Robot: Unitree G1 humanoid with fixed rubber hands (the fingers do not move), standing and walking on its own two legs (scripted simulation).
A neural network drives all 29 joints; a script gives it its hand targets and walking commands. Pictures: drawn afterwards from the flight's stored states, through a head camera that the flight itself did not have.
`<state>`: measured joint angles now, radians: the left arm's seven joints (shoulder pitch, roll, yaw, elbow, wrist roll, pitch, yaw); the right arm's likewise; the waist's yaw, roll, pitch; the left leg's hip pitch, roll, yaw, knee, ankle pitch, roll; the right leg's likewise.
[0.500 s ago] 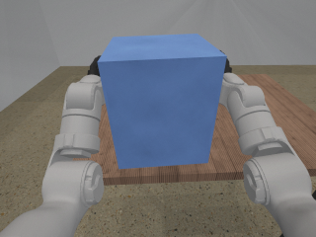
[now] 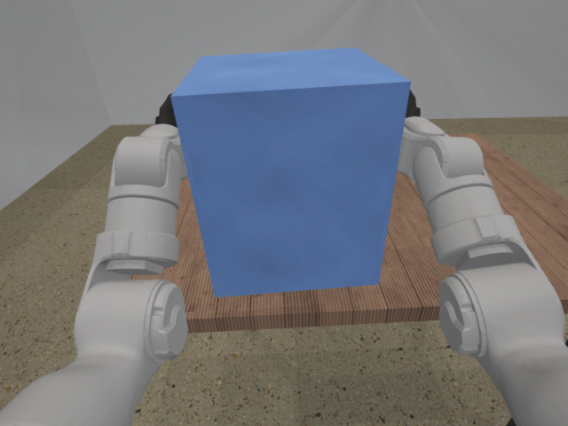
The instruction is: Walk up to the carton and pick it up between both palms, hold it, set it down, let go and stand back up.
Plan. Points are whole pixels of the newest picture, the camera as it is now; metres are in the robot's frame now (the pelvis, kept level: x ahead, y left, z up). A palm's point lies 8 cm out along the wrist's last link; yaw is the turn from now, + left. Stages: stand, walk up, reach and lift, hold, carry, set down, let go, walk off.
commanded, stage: hold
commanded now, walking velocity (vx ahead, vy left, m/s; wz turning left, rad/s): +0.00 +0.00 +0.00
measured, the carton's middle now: (287, 167) +0.37 -0.02 +0.27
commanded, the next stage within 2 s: none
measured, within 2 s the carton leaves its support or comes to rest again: neither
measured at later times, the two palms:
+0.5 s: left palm (168, 143) +0.39 +0.13 +0.30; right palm (396, 132) +0.38 -0.17 +0.30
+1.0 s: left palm (167, 141) +0.39 +0.13 +0.31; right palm (397, 131) +0.38 -0.17 +0.30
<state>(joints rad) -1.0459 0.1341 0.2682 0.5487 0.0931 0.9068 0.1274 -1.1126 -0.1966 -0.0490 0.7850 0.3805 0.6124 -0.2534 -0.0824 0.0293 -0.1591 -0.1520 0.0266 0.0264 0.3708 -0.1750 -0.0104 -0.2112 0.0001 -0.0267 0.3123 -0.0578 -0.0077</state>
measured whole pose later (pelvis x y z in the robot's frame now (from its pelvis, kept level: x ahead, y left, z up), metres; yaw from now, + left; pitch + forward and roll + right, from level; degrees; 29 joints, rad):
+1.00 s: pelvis +0.00 +0.00 +0.00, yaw +0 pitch -1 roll +0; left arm -1.05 0.15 0.27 0.55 0.08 0.92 0.13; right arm -1.13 -0.20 -0.03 0.78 0.38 0.65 -0.26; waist -0.08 0.03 -0.18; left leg -0.18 0.03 0.02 0.37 -0.18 -0.01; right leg -0.23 0.00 -0.03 0.31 -0.06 -0.01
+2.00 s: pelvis +0.00 +0.00 +0.00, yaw +0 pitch -1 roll +0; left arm -1.05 0.15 0.27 0.55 0.08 0.92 0.13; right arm -1.13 -0.20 -0.03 0.78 0.38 0.67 -0.27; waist -0.08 0.03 -0.18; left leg -0.18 0.03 0.02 0.37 -0.18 -0.01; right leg -0.24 0.00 -0.03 0.31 -0.06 -0.01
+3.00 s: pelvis +0.00 +0.00 +0.00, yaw +0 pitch -1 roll +0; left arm -1.06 0.15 0.27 0.55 0.08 0.92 0.13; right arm -1.14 -0.20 -0.03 0.78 0.39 0.69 -0.27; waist -0.08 0.03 -0.19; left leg -0.18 0.03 0.02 0.37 -0.18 -0.01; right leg -0.24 0.00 -0.03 0.31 -0.06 -0.01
